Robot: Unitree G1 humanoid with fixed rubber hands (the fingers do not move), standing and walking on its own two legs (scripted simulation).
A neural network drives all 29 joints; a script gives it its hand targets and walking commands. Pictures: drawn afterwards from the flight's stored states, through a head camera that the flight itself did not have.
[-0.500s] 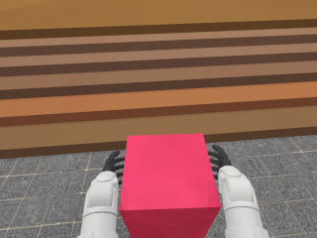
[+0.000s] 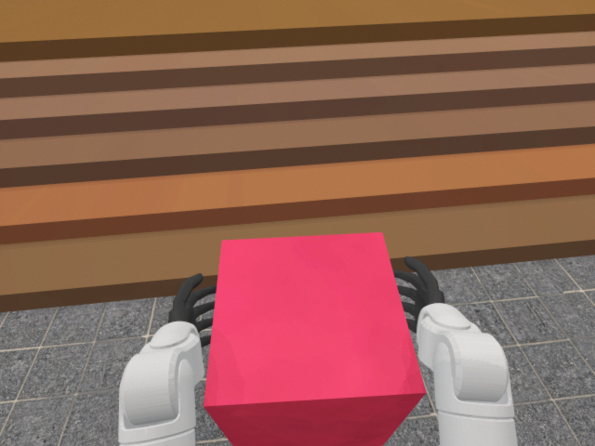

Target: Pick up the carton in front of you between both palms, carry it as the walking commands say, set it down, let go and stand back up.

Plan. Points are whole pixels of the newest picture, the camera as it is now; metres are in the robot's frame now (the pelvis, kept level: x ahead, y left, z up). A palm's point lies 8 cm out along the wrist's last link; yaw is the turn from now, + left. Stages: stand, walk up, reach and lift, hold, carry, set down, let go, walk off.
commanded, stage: carry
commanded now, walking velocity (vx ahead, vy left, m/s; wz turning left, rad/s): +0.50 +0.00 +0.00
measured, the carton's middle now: (307, 349) +0.28 +0.01 +0.02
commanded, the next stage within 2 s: none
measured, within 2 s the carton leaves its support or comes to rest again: neither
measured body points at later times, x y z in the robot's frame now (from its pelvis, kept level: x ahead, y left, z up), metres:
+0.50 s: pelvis +0.29 -0.06 +0.01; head +0.31 -0.07 +0.46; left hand +0.56 +0.11 +0.08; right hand +0.59 -0.19 +0.08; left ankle +0.24 +0.07 -0.65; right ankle +0.29 -0.13 -0.73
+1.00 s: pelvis +0.61 -0.01 +0.01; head +0.66 +0.00 +0.45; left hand +0.99 +0.12 +0.14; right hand +0.97 -0.19 +0.15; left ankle +0.62 +0.05 -0.73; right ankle +0.60 -0.15 -0.65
